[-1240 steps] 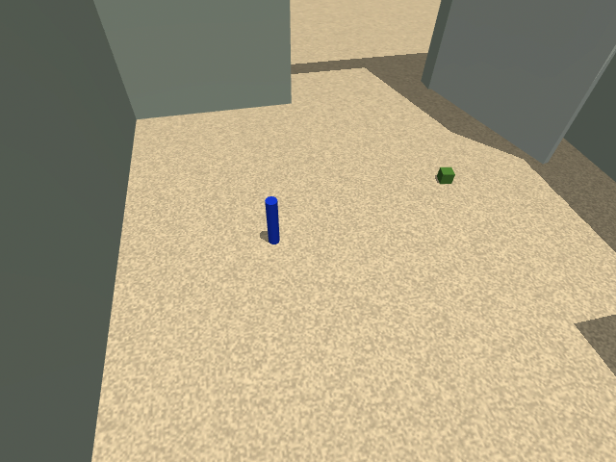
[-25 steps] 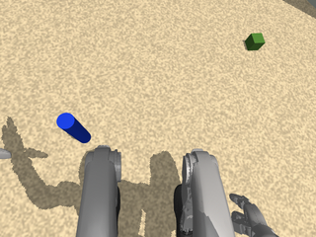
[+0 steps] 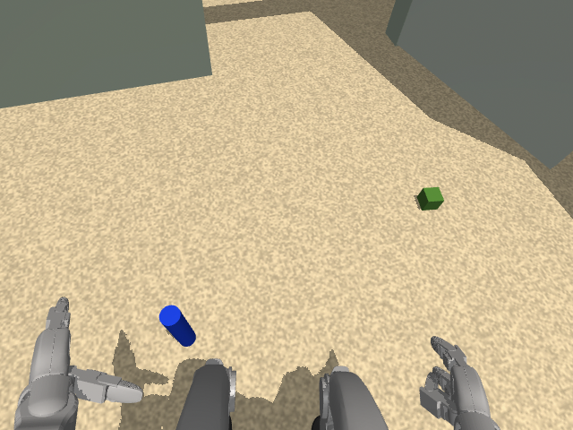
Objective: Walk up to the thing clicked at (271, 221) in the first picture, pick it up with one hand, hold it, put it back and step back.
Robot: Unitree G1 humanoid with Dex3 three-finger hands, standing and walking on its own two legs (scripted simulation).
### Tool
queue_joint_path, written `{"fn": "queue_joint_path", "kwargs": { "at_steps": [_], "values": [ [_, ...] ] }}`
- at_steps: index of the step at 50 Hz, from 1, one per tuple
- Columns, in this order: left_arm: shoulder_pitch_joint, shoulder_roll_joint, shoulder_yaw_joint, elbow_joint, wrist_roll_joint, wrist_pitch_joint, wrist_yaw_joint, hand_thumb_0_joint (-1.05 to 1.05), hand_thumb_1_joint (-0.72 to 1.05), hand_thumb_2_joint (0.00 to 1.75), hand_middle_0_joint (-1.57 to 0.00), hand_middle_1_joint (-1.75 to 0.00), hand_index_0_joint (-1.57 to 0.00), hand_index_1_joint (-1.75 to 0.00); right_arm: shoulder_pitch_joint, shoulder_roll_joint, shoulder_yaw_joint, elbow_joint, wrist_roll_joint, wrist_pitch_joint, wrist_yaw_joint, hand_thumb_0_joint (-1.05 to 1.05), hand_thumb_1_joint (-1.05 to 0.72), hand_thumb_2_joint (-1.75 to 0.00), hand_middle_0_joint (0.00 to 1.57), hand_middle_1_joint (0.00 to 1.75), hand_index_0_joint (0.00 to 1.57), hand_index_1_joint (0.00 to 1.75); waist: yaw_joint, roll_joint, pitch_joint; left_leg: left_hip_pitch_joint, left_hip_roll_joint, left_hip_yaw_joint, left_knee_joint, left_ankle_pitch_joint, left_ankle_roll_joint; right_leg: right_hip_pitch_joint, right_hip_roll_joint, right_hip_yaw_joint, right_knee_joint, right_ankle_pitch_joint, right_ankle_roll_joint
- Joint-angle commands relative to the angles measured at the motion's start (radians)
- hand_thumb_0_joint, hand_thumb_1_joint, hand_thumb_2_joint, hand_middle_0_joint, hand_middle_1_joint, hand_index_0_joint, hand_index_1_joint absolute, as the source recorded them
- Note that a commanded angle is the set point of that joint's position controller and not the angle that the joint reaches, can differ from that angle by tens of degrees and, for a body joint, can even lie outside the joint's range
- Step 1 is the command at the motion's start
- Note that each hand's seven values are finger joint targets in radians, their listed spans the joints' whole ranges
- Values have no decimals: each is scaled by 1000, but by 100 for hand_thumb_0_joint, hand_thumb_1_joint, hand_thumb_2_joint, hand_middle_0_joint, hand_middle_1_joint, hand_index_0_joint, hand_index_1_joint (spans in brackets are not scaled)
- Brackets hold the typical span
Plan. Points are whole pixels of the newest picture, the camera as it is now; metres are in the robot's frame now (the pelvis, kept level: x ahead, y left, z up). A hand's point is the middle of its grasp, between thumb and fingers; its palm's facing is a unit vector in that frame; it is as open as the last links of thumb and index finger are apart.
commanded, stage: home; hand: left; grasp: from the side
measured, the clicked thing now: (179, 327) +0.37 +0.26 -0.51
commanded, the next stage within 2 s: none
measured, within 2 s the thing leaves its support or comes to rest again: neither
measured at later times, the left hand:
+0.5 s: hand (107, 373) +0.20 +0.20 +0.04, palm faces +0.14 -0.94 -0.30, open 17.7 cm
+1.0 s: hand (117, 386) +0.19 +0.18 +0.04, palm faces +0.13 -0.95 -0.30, open 17.7 cm
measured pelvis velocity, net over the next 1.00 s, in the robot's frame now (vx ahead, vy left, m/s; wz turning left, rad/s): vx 0.03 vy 0.00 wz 0.02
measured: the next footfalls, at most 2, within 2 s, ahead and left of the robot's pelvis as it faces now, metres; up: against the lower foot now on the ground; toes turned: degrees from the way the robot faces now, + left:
none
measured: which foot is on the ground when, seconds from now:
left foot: down 0.00-1.00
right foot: down 0.00-1.00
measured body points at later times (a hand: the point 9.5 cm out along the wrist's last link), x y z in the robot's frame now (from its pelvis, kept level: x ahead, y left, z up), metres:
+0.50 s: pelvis +0.04 +0.01 +0.09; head +0.05 +0.01 +0.54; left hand +0.19 +0.25 +0.06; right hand +0.21 -0.22 +0.02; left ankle +0.05 +0.14 -0.59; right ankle +0.03 -0.14 -0.59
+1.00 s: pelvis +0.03 +0.00 +0.09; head +0.04 -0.01 +0.54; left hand +0.18 +0.23 +0.06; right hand +0.19 -0.24 +0.02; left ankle +0.05 +0.14 -0.59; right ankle +0.03 -0.14 -0.59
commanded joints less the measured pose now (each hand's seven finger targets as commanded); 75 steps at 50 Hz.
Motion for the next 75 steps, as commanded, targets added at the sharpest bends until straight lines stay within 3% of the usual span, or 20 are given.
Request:
{"fn": "queue_joint_path", "kwargs": {
  "at_steps": [1, 3, 10, 11, 13, 16, 19, 24, 26, 28, 31, 34, 37, 41, 50, 55, 59, 62, 65, 75],
  "values": [
    [10, 144, 29, -239, 2, 2, 31, 0, -59, 3, -5, -5, -4, -5, 78, -114, -46, -109, -7, -51, -30, 0, -90, -90, 20, 30, 20, 30, -7, 62, -293, 437, -40, 60, -297, 288, 52, 355, 20, 3, -331, 304, -33],
    [68, 95, -21, -272, 0, 27, 35, 0, -58, 4, -5, -5, -5, -5, 80, -104, -38, -118, -11, -58, -37, 0, -90, -90, 20, 30, 20, 30, -12, 77, -252, 495, -40, 61, -355, 315, 46, 410, 22, -7, -374, 325, -32],
    [232, 21, -103, -456, -9, 83, 46, 0, -57, 4, -5, -5, -5, -5, 78, -79, -27, -161, -15, -84, -66, 0, -90, -90, 20, 30, 20, 30, -6, 77, -139, 621, -43, 61, -508, 328, 41, 551, 33, -36, -504, 341, -29],
    [229, 43, -88, -518, -11, 85, 48, 0, -60, 3, -4, -5, -4, -5, 82, -77, -27, -160, -17, -90, -69, 0, -90, -90, 20, 30, 20, 30, 2, 77, -132, 627, -44, 61, -516, 333, 42, 561, 35, -37, -514, 344, -29],
    [312, -33, -143, -452, -11, 101, 36, 0, -60, 3, -4, -5, -4, -5, 69, -75, -24, -176, -20, -102, -69, 0, -90, -90, 20, 30, 20, 30, -16, 18, -48, 623, -38, 56, -550, 303, 43, 555, 42, -48, -539, 312, -27],
    [310, 5, -115, -555, -9, 91, 31, 0, -60, 3, -4, -5, -4, -5, 69, -75, -28, -186, -22, -110, -70, 0, -90, -90, 20, 30, 20, 30, 4, 37, -39, 648, -40, 54, -580, 302, 39, 581, 43, -51, -562, 300, -27],
    [365, -42, -143, -523, -9, 93, 14, 0, -61, 2, -4, -4, -4, -5, 71, -75, -32, -190, -27, -124, -65, 0, -90, -90, 20, 30, 20, 30, -7, 7, -16, 661, -38, 56, -590, 328, 36, 599, 46, -53, -569, 322, -26],
    [281, 1, -110, -581, -3, 68, 4, 0, -60, 2, -4, -5, -4, -5, 79, -77, -34, -187, -35, -139, -62, 0, -90, -90, 20, 30, 20, 30, -10, 15, -30, 680, -40, 60, -587, 350, 37, 617, 40, -41, -578, 340, -23],
    [343, -55, -152, -480, 2, 74, -5, 0, -61, 2, -4, -4, -4, -4, 72, -72, -30, -189, -39, -147, -60, 0, -90, -90, 20, 30, 20, 30, -15, 21, -15, 682, -45, 68, -589, 328, 36, 609, 39, -34, -585, 323, -23],
    [227, 2, -117, -634, 0, 56, 0, 0, -59, 3, -5, -5, -5, -5, 74, -84, -39, -190, -40, -156, -62, 0, -90, -90, 20, 30, 20, 30, -11, 33, -58, 713, -46, 67, -593, 346, 36, 633, 37, -34, -589, 344, -21],
    [338, -57, -152, -482, 2, 73, -10, 0, -60, 3, -4, -5, -4, -5, 59, -70, -26, -183, -40, -163, -58, 0, -90, -90, 20, 30, 20, 30, -16, 7, -3, 680, -50, 69, -596, 298, 39, 616, 37, -34, -607, 303, -18],
    [241, 19, -104, -622, 3, 53, -2, 0, -58, 4, -5, -5, -5, -5, 63, -83, -35, -180, -39, -164, -60, 0, -90, -90, 20, 30, 20, 30, 2, 63, -65, 711, -52, 69, -609, 295, 35, 639, 34, -30, -607, 295, -23],
    [345, -51, -141, -467, -1, 64, -11, 0, -58, 4, -5, -5, -5, -5, 62, -65, -21, -170, -40, -165, -56, 0, -90, -90, 20, 30, 20, 30, -4, -9, 24, 667, -53, 69, -611, 255, 41, 616, 36, -34, -622, 262, -18],
    [294, 4, -104, -565, 1, 50, -9, 0, -59, 3, -4, -5, -4, -5, 67, -74, -30, -175, -39, -165, -57, 0, -90, -90, 20, 30, 20, 30, 6, 41, -47, 698, -56, 81, -601, 292, 39, 642, 30, -23, -621, 303, -17],
    [304, -36, -136, -500, 0, 47, -15, 0, -59, 3, -5, -5, -4, -5, 67, -72, -27, -165, -40, -175, -59, 0, -90, -90, 20, 30, 20, 30, -8, 8, 17, 679, -53, 79, -611, 237, 41, 607, 33, -24, -631, 248, -17],
    [272, 16, -93, -575, 0, 42, -12, 0, -58, 4, -5, -5, -5, -5, 66, -76, -33, -167, -39, -178, -64, 0, -90, -90, 20, 30, 20, 30, 9, 19, -46, 695, -56, 88, -596, 272, 44, 638, 26, -13, -635, 286, -14],
    [318, -48, -132, -473, -1, 52, -16, 0, -59, 3, -5, -5, -4, -5, 58, -70, -28, -172, -39, -180, -64, 0, -90, -90, 20, 30, 20, 30, -6, -19, 1, 679, -50, 81, -600, 269, 44, 619, 33, -22, -629, 284, -14],
    [262, 11, -96, -551, 2, 42, -12, 0, -58, 4, -5, -5, -5, -5, 61, -73, -29, -168, -41, -179, -65, 0, -90, -90, 20, 30, 20, 30, 3, 15, -22, 685, -55, 86, -604, 254, 42, 627, 30, -18, -637, 265, -15],
    [312, -46, -138, -490, -1, 50, -17, 0, -60, 3, -4, -5, -4, -5, 62, -68, -26, -163, -41, -183, -64, 0, -90, -90, 20, 30, 20, 30, -8, -15, 4, 682, -54, 86, -601, 255, 45, 620, 30, -18, -638, 270, -13],
    [273, -7, -112, -558, 1, 43, -14, 0, -61, 2, -4, -5, -4, -5, 64, -76, -31, -161, -42, -185, -65, 0, -90, -90, 20, 30, 20, 30, 1, 9, -37, 701, -51, 79, -604, 287, 42, 634, 33, -24, -623, 294, -17]
  ]
}}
